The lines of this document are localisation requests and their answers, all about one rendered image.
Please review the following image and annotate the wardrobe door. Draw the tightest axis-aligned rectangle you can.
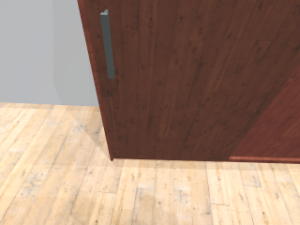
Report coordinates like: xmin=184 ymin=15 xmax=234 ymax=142
xmin=83 ymin=0 xmax=300 ymax=161
xmin=232 ymin=65 xmax=300 ymax=158

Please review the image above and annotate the handle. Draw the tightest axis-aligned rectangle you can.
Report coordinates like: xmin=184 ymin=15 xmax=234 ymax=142
xmin=99 ymin=9 xmax=115 ymax=79

